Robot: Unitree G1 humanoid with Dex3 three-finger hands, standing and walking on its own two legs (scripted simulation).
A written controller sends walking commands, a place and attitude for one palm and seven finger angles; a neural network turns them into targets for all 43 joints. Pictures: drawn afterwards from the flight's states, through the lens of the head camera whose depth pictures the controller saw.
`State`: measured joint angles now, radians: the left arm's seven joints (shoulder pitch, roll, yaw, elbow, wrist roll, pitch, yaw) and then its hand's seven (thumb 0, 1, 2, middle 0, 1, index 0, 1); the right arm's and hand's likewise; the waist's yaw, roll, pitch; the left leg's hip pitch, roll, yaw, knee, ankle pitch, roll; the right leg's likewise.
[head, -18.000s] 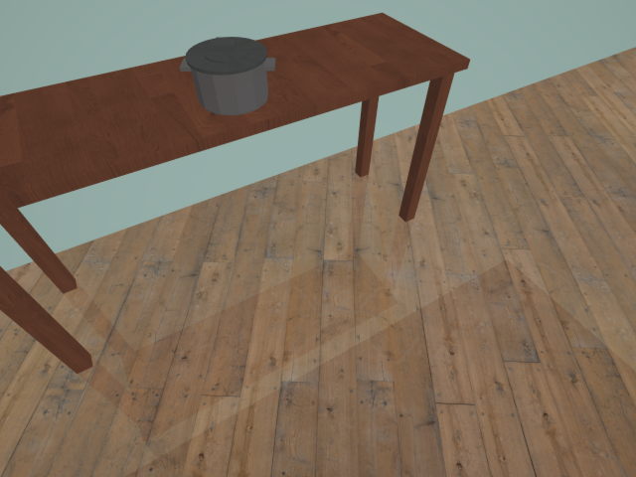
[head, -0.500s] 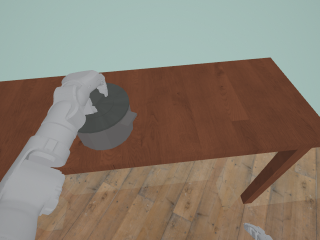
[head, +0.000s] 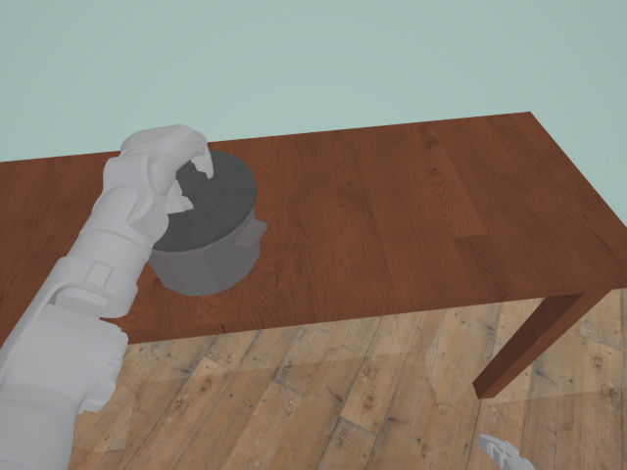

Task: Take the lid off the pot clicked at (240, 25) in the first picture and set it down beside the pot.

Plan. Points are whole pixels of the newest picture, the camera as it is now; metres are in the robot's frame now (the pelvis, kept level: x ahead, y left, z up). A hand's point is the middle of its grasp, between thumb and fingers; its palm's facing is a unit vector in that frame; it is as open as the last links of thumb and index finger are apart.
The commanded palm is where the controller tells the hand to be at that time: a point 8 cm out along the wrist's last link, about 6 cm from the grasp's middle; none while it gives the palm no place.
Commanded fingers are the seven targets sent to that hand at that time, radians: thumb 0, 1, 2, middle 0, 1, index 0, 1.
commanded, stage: lift the lid straight up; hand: left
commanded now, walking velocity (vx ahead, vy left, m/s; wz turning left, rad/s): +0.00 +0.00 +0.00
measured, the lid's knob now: (184, 184) +0.48 +0.19 +0.11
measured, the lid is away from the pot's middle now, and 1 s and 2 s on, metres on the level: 0.01 0.01 0.03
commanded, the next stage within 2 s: move the lid sideways beside the pot in 1.56 s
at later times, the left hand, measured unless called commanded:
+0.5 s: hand (159, 169) +0.44 +0.19 +0.17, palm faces -0.29 -0.08 -0.95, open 8.3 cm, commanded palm +0.43 +0.19 +0.25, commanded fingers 0.00 0.58 1.03 -0.81 -1.01 -0.79 -1.02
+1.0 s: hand (152, 134) +0.45 +0.19 +0.21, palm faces -0.26 -0.08 -0.96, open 8.3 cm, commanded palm +0.44 +0.19 +0.29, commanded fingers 0.00 0.58 1.03 -0.81 -1.01 -0.79 -1.02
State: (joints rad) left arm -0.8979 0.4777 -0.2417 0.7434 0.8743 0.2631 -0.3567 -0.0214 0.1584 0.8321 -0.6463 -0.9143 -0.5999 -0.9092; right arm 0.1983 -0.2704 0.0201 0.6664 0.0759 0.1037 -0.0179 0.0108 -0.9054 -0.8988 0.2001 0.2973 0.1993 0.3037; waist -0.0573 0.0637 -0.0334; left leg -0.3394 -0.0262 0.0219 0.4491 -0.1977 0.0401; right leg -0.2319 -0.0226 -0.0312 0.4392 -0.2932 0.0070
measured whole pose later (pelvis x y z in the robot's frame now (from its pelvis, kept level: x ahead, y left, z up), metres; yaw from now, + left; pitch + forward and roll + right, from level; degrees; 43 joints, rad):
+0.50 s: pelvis -0.01 +0.00 +0.00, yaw +1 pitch +3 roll +0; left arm -1.00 0.50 -0.28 0.74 0.88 0.31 -0.46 -0.03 0.16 0.83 -0.65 -0.92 -0.60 -0.91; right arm 0.17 -0.27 0.03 0.66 0.08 0.08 -0.02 0.01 -0.91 -0.90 0.20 0.30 0.20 0.30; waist -0.04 0.06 -0.03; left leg -0.32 -0.03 0.00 0.44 -0.18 0.04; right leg -0.21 -0.03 -0.05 0.44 -0.29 0.00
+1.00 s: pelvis -0.01 +0.00 +0.00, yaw +1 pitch +4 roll +0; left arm -1.13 0.52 -0.26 0.81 0.90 0.32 -0.51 -0.03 0.16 0.83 -0.66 -0.92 -0.60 -0.91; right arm 0.21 -0.28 0.02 0.68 0.07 0.04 -0.03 0.01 -0.91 -0.90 0.20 0.30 0.20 0.30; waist -0.06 0.06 -0.02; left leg -0.32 -0.04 0.02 0.42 -0.17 0.05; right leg -0.21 -0.03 -0.04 0.42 -0.27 0.01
